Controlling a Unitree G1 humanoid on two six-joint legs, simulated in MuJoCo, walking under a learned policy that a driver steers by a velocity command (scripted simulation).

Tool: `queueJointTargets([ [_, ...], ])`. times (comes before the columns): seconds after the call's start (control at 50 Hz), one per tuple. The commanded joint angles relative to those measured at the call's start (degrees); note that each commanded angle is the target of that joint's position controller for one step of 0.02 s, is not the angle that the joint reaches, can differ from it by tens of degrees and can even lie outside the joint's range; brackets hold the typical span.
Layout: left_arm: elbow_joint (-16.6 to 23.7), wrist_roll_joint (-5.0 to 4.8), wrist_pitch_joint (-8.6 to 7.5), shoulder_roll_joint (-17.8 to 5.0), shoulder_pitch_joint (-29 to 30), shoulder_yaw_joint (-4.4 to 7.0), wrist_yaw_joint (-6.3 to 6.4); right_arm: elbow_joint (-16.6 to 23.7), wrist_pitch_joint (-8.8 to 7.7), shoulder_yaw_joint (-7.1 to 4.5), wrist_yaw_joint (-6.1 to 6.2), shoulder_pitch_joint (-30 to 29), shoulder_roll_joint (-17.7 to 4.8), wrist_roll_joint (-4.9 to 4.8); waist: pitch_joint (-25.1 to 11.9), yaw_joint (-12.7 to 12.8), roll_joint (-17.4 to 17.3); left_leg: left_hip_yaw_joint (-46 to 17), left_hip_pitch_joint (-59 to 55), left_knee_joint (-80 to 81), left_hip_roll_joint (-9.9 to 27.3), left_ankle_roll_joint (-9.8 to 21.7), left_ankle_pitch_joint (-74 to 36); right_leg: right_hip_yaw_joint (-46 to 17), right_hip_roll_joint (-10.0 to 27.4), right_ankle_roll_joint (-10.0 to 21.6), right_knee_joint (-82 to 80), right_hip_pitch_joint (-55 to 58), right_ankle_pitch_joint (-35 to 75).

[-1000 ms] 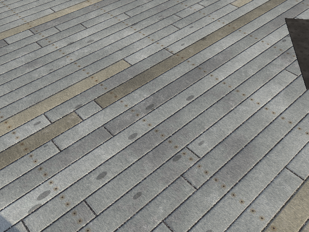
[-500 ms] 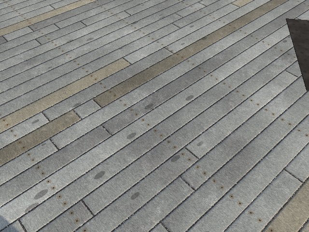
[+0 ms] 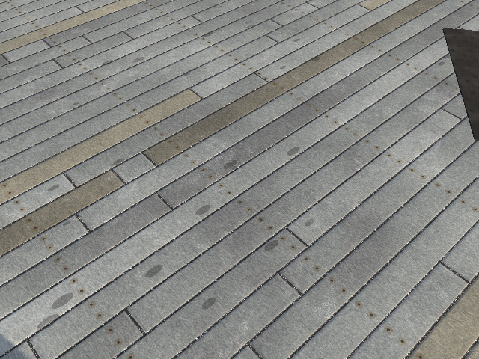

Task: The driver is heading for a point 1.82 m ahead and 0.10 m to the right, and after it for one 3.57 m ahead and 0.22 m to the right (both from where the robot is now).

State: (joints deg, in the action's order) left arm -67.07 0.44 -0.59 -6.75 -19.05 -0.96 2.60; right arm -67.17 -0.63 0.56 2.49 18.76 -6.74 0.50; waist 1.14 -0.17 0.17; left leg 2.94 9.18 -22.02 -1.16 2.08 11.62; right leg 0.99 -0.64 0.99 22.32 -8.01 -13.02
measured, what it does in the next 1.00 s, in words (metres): stands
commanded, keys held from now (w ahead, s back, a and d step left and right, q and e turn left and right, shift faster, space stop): no key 1.00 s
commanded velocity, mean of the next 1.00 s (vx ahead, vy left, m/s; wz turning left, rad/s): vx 0.00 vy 0.00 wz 0.00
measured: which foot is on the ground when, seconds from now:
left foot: down 0.00-1.00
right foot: down 0.00-1.00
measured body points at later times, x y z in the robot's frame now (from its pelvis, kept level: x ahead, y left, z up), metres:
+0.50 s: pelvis +0.01 +0.00 +0.00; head +0.01 +0.00 +0.45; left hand -0.04 +0.20 -0.16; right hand -0.03 -0.20 -0.16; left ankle +0.00 +0.10 -0.74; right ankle -0.01 -0.11 -0.74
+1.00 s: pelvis +0.01 +0.00 +0.00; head +0.02 +0.01 +0.45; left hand -0.03 +0.20 -0.16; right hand -0.03 -0.20 -0.16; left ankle +0.00 +0.10 -0.74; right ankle -0.01 -0.11 -0.74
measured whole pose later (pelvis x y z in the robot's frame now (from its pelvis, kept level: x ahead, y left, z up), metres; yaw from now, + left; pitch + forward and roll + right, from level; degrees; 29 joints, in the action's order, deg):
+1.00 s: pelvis +0.01 +0.00 +0.00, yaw +0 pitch -1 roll +0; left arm -67.1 0.4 -0.9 -5.9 -20.0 -0.7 2.7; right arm -66.6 -1.2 0.3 2.6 19.8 -5.9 0.5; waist 1.6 -0.1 0.3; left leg 3.1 8.2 -22.1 -1.6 2.4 12.9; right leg 0.6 -0.3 0.5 22.5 -7.1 -14.2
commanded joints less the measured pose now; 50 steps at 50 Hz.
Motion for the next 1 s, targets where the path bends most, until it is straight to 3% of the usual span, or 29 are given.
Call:
queueJointTargets([
  [0.02, 0.06, 0.0, -0.16, -3.59, -4.82, 0.47, 0.11, 0.12, -0.18, -0.49, 0.11, 4.67, -3.73, 0.0, 4.26, 0.0, -0.12, -6.73, 0.99, 4.49, 6.38, 0.85, -3.1, -5.5, 5.64, 1.54, -4.35, -3.7, 4.36],
  [1.0, -0.19, -0.01, -0.37, -2.48, -6.41, 0.64, 0.22, 0.51, -0.67, -0.7, 0.19, 6.35, -2.69, -0.03, 4.61, 0.03, -0.06, -6.44, -0.24, 3.94, 6.49, 1.21, -6.58, -5.12, 5.84, 1.24, -3.58, -2.52, 6.79],
])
